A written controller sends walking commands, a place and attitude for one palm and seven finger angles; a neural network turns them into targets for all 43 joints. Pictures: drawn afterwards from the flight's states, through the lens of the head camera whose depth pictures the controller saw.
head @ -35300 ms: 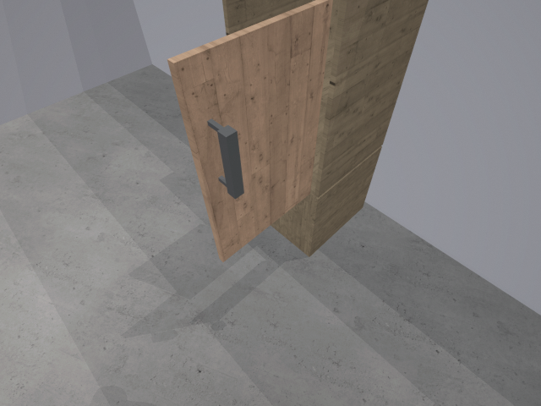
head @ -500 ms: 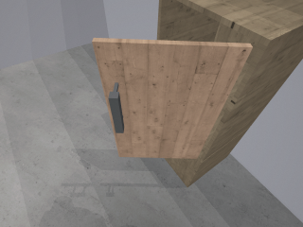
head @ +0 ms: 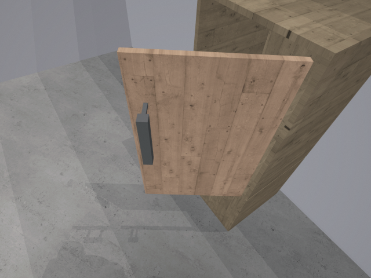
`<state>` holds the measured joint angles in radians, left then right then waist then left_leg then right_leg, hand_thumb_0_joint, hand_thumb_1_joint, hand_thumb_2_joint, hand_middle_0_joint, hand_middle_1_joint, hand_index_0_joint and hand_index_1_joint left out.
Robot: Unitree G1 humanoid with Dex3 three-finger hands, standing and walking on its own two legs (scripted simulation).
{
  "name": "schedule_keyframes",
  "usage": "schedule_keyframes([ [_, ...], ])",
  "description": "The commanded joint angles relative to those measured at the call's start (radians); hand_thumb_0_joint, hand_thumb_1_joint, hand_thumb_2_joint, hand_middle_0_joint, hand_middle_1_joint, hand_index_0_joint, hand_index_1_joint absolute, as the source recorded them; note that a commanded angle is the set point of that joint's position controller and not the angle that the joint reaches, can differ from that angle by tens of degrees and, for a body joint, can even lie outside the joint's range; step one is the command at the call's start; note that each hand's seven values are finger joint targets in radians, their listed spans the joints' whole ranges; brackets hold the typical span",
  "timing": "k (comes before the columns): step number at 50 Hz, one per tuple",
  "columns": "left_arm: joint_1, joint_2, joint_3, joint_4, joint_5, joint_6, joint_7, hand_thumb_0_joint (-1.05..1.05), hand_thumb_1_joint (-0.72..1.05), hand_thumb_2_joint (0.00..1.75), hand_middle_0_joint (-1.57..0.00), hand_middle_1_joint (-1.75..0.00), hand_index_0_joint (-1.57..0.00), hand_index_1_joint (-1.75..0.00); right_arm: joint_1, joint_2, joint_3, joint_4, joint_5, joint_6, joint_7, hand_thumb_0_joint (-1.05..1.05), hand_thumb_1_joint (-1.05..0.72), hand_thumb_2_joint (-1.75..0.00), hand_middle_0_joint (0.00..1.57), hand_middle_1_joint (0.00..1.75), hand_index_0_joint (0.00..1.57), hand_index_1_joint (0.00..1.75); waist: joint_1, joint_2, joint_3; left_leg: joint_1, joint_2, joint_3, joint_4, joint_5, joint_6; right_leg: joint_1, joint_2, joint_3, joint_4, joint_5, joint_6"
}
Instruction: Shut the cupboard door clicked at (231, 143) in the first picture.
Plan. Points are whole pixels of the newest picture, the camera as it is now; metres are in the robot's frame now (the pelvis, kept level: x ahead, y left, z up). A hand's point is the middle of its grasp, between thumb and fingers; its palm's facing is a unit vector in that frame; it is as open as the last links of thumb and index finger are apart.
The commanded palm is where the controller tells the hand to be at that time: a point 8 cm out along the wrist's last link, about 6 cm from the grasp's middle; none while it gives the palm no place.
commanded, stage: look again from close up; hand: left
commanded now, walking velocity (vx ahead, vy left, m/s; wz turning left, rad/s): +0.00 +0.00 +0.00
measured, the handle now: (146, 135) +0.43 +0.13 +0.04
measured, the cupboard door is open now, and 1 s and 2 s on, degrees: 55 55 55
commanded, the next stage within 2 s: raise the hand and make a fist in 0.34 s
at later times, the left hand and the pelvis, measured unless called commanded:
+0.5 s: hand out of the picture +0.02 +0.16 -0.16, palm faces +0.10 -0.97 -0.22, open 7.3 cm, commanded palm +0.09 +0.19 -0.07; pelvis +0.00 -0.02 +0.00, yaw +2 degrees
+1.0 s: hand out of the picture +0.13 +0.14 -0.03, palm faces +0.19 -0.98 -0.06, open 5.5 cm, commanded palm +0.11 +0.19 -0.03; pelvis -0.02 -0.08 -0.09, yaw +9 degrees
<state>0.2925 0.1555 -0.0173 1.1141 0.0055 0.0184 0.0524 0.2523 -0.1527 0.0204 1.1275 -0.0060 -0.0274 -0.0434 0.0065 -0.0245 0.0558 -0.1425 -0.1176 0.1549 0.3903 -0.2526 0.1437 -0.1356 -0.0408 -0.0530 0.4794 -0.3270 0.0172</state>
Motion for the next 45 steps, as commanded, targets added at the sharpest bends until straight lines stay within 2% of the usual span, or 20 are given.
schedule_keyframes([
  [1, 0.094, 0.074, 0.018, -0.019, 0.003, -0.011, 0.005, 0.00, 0.90, 0.90, -0.20, -0.30, -0.20, -0.30, 0.079, -0.110, -0.019, -0.009, -0.002, -0.007, -0.010, 0.00, -0.90, -0.90, 0.20, 0.30, 0.20, 0.30, 0.003, 0.017, 0.021, 0.029, 0.262, -0.269, -0.102, 0.319, -0.140, -0.074, -0.060, 0.082, -0.051, 0.093, -0.054],
  [6, 0.086, 0.070, 0.018, -0.021, 0.005, -0.012, 0.003, 0.00, 0.90, 0.90, -0.20, -0.30, -0.20, -0.30, 0.088, -0.099, -0.020, -0.001, -0.003, -0.008, -0.008, 0.00, -0.90, -0.90, 0.20, 0.30, 0.20, 0.30, 0.000, 0.026, 0.034, 0.003, 0.259, -0.278, -0.129, 0.214, -0.136, -0.074, -0.061, 0.087, -0.057, 0.093, -0.059],
  [10, 0.084, 0.069, 0.019, -0.022, 0.004, -0.017, 0.004, 0.00, 0.90, 0.90, -0.20, -0.30, -0.20, -0.30, 0.099, -0.090, -0.019, 0.007, -0.002, -0.012, -0.008, 0.00, -0.90, -0.90, 0.20, 0.30, 0.20, 0.30, 0.001, 0.013, 0.014, 0.021, 0.254, -0.263, -0.100, 0.296, -0.123, -0.056, -0.065, 0.089, -0.066, 0.127, -0.060],
  [21, 0.085, 0.059, 0.018, -0.018, 0.004, -0.021, 0.003, 0.00, 0.90, 0.90, -0.20, -0.30, -0.20, -0.30, 0.104, -0.077, -0.018, 0.016, -0.002, -0.014, -0.007, 0.00, -0.90, -0.90, 0.20, 0.30, 0.20, 0.30, -0.002, 0.017, 0.029, 0.009, 0.250, -0.258, -0.107, 0.243, -0.110, -0.062, -0.070, 0.095, -0.080, 0.128, -0.063],
  [22, 0.104, 0.072, 0.004, -0.001, 0.017, -0.042, 0.033, 0.00, 0.90, 0.90, -0.20, -0.30, -0.20, -0.30, 0.077, -0.140, -0.016, -0.064, 0.009, -0.006, 0.005, 0.00, -0.90, -0.90, 0.20, 0.30, 0.20, 0.30, -0.012, 0.001, 0.027, -0.024, 0.277, -0.277, 0.038, 0.689, -0.149, -0.102, -0.063, 0.055, -0.041, 0.209, -0.037],
  [23, -0.733, 0.597, 0.365, -1.681, -0.078, -0.289, 0.078, 0.00, 0.90, 0.90, -0.20, -0.30, -0.20, -0.30, 0.252, -0.367, -0.091, -0.380, 0.024, -0.215, -0.051, 0.00, -0.90, -0.90, 0.20, 0.30, 0.20, 0.30, -0.221, 0.135, -0.454, 0.406, 0.251, -0.392, 0.059, 0.846, -0.187, -0.248, 0.064, -0.040, 0.238, 0.255, -0.008],
  [24, -0.066, 0.219, 0.014, -1.463, -0.082, -0.241, 0.100, 0.00, 0.90, 0.90, -0.22, -0.32, -0.22, -0.32, 0.153, -0.238, 0.011, -0.332, 0.066, -0.333, -0.068, 0.00, -0.90, -0.90, 0.20, 0.30, 0.20, 0.30, -0.084, 0.491, -0.580, 0.573, 0.279, -0.408, 0.024, 0.713, -0.267, -0.360, 0.099, -0.011, 0.437, -0.077, -0.038],
  [25, 0.182, 0.021, -0.032, -1.386, -0.128, -0.098, 0.113, 0.00, 0.90, 0.90, -0.24, -0.34, -0.24, -0.34, 0.052, -0.199, -0.006, -0.358, 0.037, -0.366, -0.048, 0.00, -0.90, -0.90, 0.20, 0.30, 0.20, 0.30, -0.021, 0.458, -0.433, 0.325, 0.230, -0.357, -0.072, 0.610, -0.339, -0.326, 0.082, 0.016, 0.455, -0.081, -0.051],
  [26, 0.210, -0.060, -0.115, -1.145, -0.133, -0.036, 0.107, 0.00, 0.90, 0.90, -0.25, -0.36, -0.25, -0.36, 0.080, -0.177, -0.024, -0.292, 0.053, -0.383, -0.014, 0.00, -0.90, -0.90, 0.20, 0.30, 0.20, 0.30, -0.053, 0.168, -0.207, 0.124, 0.227, -0.318, -0.075, 0.506, -0.290, -0.392, 0.049, 0.022, 0.428, -0.052, -0.036],
  [27, 0.065, -0.096, -0.146, -1.199, -0.161, -0.068, 0.086, 0.00, 0.90, 0.90, -0.27, -0.38, -0.27, -0.38, 0.071, -0.216, -0.058, -0.350, 0.052, -0.386, 0.020, 0.00, -0.90, -0.90, 0.20, 0.30, 0.20, 0.30, -0.090, 0.048, -0.048, -0.012, 0.212, -0.305, -0.004, 0.367, -0.233, -0.422, 0.028, 0.002, 0.319, -0.070, -0.034],
  [28, 0.008, -0.029, -0.069, -1.148, -0.159, -0.122, 0.068, 0.00, 0.90, 0.90, -0.29, -0.40, -0.29, -0.40, 0.051, -0.228, -0.073, -0.397, 0.039, -0.390, 0.029, 0.00, -0.90, -0.90, 0.20, 0.30, 0.20, 0.30, -0.108, -0.080, -0.006, -0.101, 0.186, -0.298, 0.081, 0.227, -0.216, -0.440, 0.031, -0.020, 0.226, -0.078, -0.040],
  [29, 0.097, -0.021, -0.009, -1.017, -0.163, -0.184, 0.032, 0.00, 0.90, 0.90, -0.31, -0.42, -0.31, -0.42, 0.029, -0.239, -0.087, -0.433, 0.025, -0.384, 0.038, 0.00, -0.90, -0.90, 0.20, 0.30, 0.20, 0.30, -0.090, -0.202, -0.004, -0.210, 0.157, -0.277, 0.183, 0.089, -0.207, -0.457, 0.036, -0.030, 0.133, -0.065, -0.048],
  [31, 0.283, -0.014, 0.058, -0.916, -0.195, -0.341, -0.081, 0.00, 0.90, 0.90, -0.35, -0.46, -0.35, -0.46, -0.023, -0.241, -0.087, -0.522, 0.017, -0.366, 0.061, 0.00, -0.90, -0.90, 0.20, 0.30, 0.20, 0.30, -0.021, -0.264, -0.106, -0.394, 0.092, -0.209, 0.339, 0.000, -0.189, -0.442, 0.012, 0.011, 0.152, -0.062, -0.059],
  [33, 0.275, 0.070, 0.168, -0.936, -0.253, -0.519, -0.216, 0.00, 0.90, 0.90, -0.38, -0.50, -0.38, -0.50, -0.083, -0.248, -0.095, -0.593, 0.007, -0.336, 0.076, 0.00, -0.90, -0.90, 0.20, 0.30, 0.20, 0.30, 0.020, -0.141, -0.109, -0.568, 0.066, -0.196, 0.408, -0.152, -0.231, -0.533, -0.001, 0.019, 0.262, -0.220, -0.082],
  [34, 0.283, 0.098, 0.191, -0.914, -0.269, -0.606, -0.289, 0.00, 0.90, 0.90, -0.40, -0.52, -0.40, -0.52, -0.119, -0.252, -0.106, -0.633, 0.014, -0.321, 0.077, 0.00, -0.90, -0.90, 0.20, 0.30, 0.20, 0.30, 0.022, -0.198, -0.058, -0.669, 0.061, -0.183, 0.473, -0.247, -0.220, -0.585, 0.003, 0.070, 0.293, -0.347, -0.090],
  [35, 0.308, 0.146, 0.227, -0.919, -0.276, -0.649, -0.330, 0.00, 0.90, 0.90, -0.42, -0.54, -0.42, -0.54, -0.123, -0.258, -0.120, -0.675, 0.022, -0.301, 0.080, 0.00, -0.90, -0.90, 0.20, 0.30, 0.20, 0.30, 0.039, -0.177, -0.085, -0.736, 0.055, -0.162, 0.530, -0.251, -0.193, -0.555, -0.008, 0.141, 0.311, -0.378, -0.098],
  [38, 0.288, 0.212, 0.262, -1.111, -0.280, -0.605, -0.350, 0.00, 0.90, 0.90, -0.47, -0.60, -0.47, -0.60, -0.160, -0.241, -0.110, -0.806, 0.042, -0.263, 0.078, 0.00, -0.90, -0.90, 0.20, 0.30, 0.20, 0.30, 0.079, -0.019, -0.244, -0.782, 0.049, -0.138, 0.549, -0.262, -0.148, -0.472, -0.003, 0.224, 0.321, -0.416, -0.079],
  [41, 0.156, 0.206, 0.249, -1.339, -0.303, -0.552, -0.299, 0.00, 0.90, 0.90, -0.53, -0.66, -0.53, -0.66, -0.127, -0.235, -0.100, -0.846, 0.042, -0.245, 0.054, 0.00, -0.90, -0.90, 0.20, 0.30, 0.20, 0.30, 0.032, 0.096, -0.291, -0.691, 0.078, -0.209, 0.512, -0.285, -0.140, -0.552, 0.036, 0.167, 0.354, -0.354, -0.075],
  [44, 0.038, 0.205, 0.194, -1.534, -0.291, -0.592, -0.261, 0.00, 0.90, 0.90, -0.58, -0.72, -0.58, -0.72, -0.084, -0.225, -0.083, -0.828, 0.035, -0.258, 0.028, 0.00, -0.90, -0.90, 0.20, 0.30, 0.20, 0.30, -0.036, 0.151, -0.320, -0.615, 0.092, -0.225, 0.570, -0.169, -0.123, -0.577, 0.052, 0.152, 0.363, -0.199, -0.064],
  [45, -0.035, 0.197, 0.159, -1.573, -0.291, -0.611, -0.267, 0.00, 0.90, 0.90, -0.60, -0.74, -0.60, -0.74, -0.077, -0.228, -0.075, -0.812, 0.031, -0.264, 0.019, 0.00, -0.90, -0.90, 0.20, 0.30, 0.20, 0.30, -0.070, 0.121, -0.325, -0.617, 0.093, -0.228, 0.605, -0.147, -0.116, -0.586, 0.054, 0.164, 0.367, -0.168, -0.055],
])
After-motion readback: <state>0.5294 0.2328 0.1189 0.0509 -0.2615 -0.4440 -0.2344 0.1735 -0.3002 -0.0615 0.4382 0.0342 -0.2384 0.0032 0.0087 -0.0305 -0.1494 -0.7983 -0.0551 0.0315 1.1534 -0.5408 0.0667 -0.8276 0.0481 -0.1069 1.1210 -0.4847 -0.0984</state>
